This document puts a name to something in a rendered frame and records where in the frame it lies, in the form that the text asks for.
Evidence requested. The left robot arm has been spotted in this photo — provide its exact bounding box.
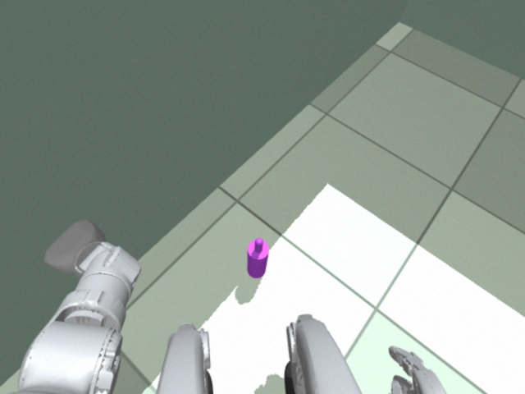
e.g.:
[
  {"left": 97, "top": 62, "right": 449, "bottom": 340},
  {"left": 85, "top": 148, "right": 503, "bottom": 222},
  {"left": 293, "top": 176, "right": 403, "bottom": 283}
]
[{"left": 9, "top": 240, "right": 141, "bottom": 394}]

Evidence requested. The left robot hand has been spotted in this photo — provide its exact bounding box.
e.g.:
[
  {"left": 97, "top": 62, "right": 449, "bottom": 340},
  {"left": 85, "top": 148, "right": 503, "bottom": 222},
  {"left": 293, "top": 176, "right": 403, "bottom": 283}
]
[{"left": 44, "top": 219, "right": 106, "bottom": 274}]

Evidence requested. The right robot hand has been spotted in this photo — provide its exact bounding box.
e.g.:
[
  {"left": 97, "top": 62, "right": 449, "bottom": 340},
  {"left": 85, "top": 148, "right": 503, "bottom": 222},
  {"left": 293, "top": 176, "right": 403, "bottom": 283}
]
[{"left": 389, "top": 346, "right": 446, "bottom": 394}]

